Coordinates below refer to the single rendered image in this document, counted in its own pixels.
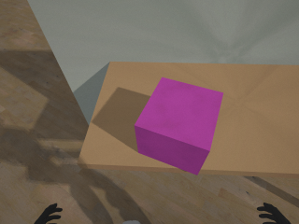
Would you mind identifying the table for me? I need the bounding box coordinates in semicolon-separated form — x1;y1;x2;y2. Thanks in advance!
77;62;299;179

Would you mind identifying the right robot hand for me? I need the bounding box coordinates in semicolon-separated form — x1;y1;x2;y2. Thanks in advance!
257;203;291;224

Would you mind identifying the carton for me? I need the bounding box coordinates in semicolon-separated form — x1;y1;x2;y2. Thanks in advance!
134;77;223;175

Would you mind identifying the left robot hand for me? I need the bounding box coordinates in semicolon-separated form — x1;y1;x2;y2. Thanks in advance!
34;203;63;224

